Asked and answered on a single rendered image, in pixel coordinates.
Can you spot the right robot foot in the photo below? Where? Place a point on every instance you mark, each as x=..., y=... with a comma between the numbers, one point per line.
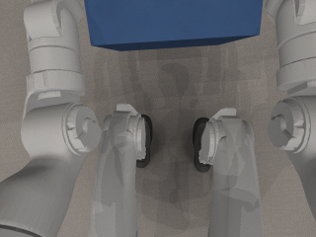
x=198, y=130

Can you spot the robot right forearm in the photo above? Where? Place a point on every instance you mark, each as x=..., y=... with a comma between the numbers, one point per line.
x=295, y=22

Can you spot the carton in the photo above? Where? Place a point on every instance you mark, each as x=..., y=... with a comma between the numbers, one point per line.
x=126, y=25

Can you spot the robot left forearm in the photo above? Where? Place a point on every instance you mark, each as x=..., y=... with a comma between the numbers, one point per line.
x=52, y=28

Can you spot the robot right upper arm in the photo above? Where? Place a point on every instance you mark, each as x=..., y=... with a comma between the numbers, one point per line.
x=292, y=128

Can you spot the robot left upper arm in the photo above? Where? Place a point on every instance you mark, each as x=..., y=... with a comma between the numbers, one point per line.
x=58, y=138

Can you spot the robot left thigh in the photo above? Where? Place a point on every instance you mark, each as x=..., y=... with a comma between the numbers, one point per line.
x=113, y=211

